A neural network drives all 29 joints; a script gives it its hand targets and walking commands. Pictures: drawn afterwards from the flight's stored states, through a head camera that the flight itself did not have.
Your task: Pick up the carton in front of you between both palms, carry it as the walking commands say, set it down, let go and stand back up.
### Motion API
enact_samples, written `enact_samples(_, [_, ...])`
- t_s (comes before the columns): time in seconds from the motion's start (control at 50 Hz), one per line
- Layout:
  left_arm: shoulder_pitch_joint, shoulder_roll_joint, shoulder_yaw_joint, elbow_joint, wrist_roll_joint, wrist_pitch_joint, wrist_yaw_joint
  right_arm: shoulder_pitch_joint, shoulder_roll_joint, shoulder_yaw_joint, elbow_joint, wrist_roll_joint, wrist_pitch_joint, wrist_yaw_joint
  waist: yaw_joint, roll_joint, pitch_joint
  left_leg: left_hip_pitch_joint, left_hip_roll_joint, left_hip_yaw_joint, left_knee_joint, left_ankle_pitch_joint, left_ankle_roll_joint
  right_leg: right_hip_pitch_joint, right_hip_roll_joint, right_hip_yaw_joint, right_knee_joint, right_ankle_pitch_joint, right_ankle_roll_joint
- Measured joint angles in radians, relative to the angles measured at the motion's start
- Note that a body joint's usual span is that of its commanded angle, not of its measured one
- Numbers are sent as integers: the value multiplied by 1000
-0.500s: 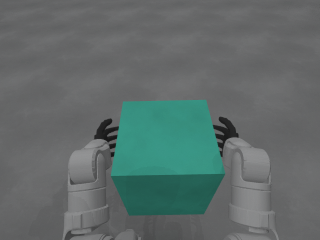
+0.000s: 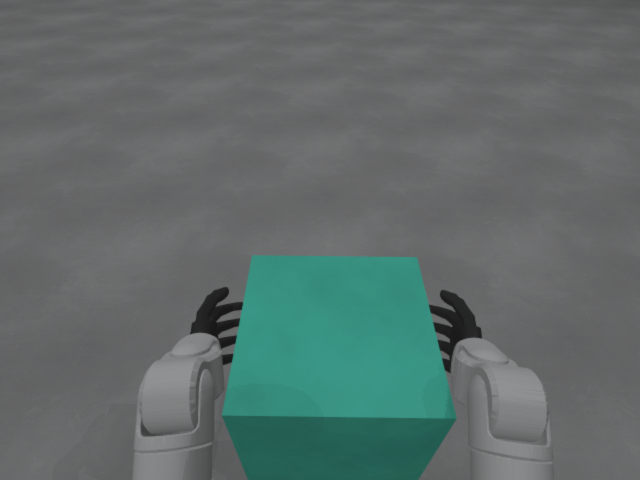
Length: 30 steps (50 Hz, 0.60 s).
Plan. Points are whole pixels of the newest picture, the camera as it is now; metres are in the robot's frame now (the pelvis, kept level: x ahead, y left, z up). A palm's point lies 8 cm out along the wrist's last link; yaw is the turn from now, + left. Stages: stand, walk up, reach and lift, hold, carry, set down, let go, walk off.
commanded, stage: carry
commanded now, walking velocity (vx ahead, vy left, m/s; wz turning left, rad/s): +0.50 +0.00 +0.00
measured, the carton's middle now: (332, 377) +0.26 +0.00 +0.00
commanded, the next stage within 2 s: none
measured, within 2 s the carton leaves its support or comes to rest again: neither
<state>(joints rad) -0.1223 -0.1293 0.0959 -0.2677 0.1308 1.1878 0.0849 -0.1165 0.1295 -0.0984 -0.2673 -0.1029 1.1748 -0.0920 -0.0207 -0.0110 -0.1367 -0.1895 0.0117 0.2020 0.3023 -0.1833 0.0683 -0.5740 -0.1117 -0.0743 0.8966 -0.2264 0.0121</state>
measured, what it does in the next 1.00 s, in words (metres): walks ahead: right foot, then left foot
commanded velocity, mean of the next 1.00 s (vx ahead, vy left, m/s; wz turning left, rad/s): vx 0.50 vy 0.00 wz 0.00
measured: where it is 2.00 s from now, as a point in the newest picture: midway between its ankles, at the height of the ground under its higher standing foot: (315, 240)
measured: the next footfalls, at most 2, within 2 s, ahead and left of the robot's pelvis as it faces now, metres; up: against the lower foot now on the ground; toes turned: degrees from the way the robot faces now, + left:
right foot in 0.26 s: +0.37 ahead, -0.14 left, +0.00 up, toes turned -10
left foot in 0.74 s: +0.67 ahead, +0.10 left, +0.00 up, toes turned +13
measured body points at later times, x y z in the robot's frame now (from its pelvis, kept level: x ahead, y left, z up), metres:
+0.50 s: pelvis +0.32 -0.05 +0.00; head +0.33 -0.07 +0.45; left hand +0.58 +0.12 +0.07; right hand +0.61 -0.19 +0.06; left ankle +0.33 +0.10 -0.68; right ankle +0.33 -0.13 -0.75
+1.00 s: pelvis +0.65 +0.02 +0.00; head +0.66 +0.04 +0.45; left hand +0.93 +0.17 +0.06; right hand +0.92 -0.14 +0.07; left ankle +0.63 +0.09 -0.75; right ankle +0.68 -0.14 -0.68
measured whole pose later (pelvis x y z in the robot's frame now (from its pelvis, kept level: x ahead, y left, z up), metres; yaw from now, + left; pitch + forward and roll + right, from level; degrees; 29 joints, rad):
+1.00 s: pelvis +0.65 +0.02 +0.00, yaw +0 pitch +4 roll -2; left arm -0.13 -0.13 0.08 -0.32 0.13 1.19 0.09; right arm -0.12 0.13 -0.10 -0.32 -0.10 1.17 -0.08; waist -0.02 -0.01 -0.07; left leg -0.19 0.05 0.22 0.29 -0.19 0.05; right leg -0.58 -0.11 -0.09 0.94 -0.23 0.01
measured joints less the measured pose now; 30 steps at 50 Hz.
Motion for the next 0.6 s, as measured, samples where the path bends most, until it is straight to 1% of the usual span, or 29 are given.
enact_samples(0.04, [1,0,-3,-18,1,1,0,-1,0,1,-15,3,0,0,2,2,-10,54,0,-6,-40,-15,-9,-28,-9,-11,-101,59,10])
enact_samples(0.1, [-1,0,-2,-48,-2,9,1,-9,1,3,-39,3,8,1,8,3,-22,135,2,-13,-80,-51,-27,-42,-10,-31,-225,135,11])
enact_samples(0.18, [-6,0,6,-74,-6,28,2,-23,2,8,-58,-2,30,3,13,6,-31,236,8,-21,-89,-133,-60,-8,10,-72,-351,188,-9])
enact_samples(0.22, [-13,-1,12,-77,-9,39,2,-31,3,8,-62,-6,43,3,10,14,-30,278,19,-29,-57,-196,-82,37,27,-103,-403,179,-25])
enact_samples(0.24, [-20,-2,14,-74,-11,43,2,-36,3,6,-65,-9,50,3,10,20,-27,288,30,-36,-13,-241,-94,72,41,-124,-432,159,-30])
enact_samples(0.26, [-30,-3,15,-65,-12,43,2,-42,3,-1,-66,-11,55,3,13,33,-24,279,50,-43,68,-296,-103,97,52,-142,-440,181,-46])
enact_samples(0.28, [-42,-5,12,-40,-11,34,2,-48,0,-12,-58,-11,56,3,20,55,-19,229,81,-54,208,-313,-103,90,63,-157,-392,173,-69])
enact_samples(0.3, [-54,-7,9,-12,-10,29,3,-51,-4,-22,-47,-11,57,3,28,62,-10,152,89,-86,386,-299,-99,88,65,-164,-354,136,-85])
enact_samples(0.32, [-62,-8,7,10,-8,26,3,-51,-6,-30,-38,-11,59,3,32,59,2,65,78,-123,561,-291,-92,100,63,-167,-346,103,-94])
enact_samples(0.34, [-63,-8,6,21,-8,26,4,-49,-4,-35,-32,-12,61,3,32,53,16,-19,66,-146,704,-275,-81,122,60,-169,-359,83,-97])
enact_samples(0.36, [-57,-7,7,23,-9,26,4,-47,3,-38,-29,-15,61,3,32,48,28,-94,60,-153,798,-245,-71,149,58,-170,-386,77,-90])
enact_samples(0.38, [-48,-6,8,18,-12,24,4,-43,7,-35,-28,-17,58,3,32,44,38,-159,61,-152,843,-208,-64,178,59,-171,-419,79,-84])
enact_samples(0.42, [-31,-4,10,0,-16,15,4,-38,4,-19,-32,-17,49,3,37,38,53,-263,72,-144,841,-140,-60,235,63,-166,-484,81,-81])
enact_samples(0.46, [-17,-3,11,-21,-21,3,4,-34,3,-5,-41,-16,36,3,41,32,59,-337,85,-136,772,-91,-67,290,67,-157,-539,76,-78])
enact_samples(0.54, [-2,-1,9,-63,-29,-9,4,-22,2,12,-77,-16,22,3,40,25,48,-413,105,-117,558,-2,-89,401,70,-144,-628,51,-62])
enact_samples(0.6, [-4,-1,3,-90,-31,-4,4,-18,1,14,-110,-15,27,3,34,25,34,-418,106,-93,394,67,-92,486,71,-139,-667,11,-41])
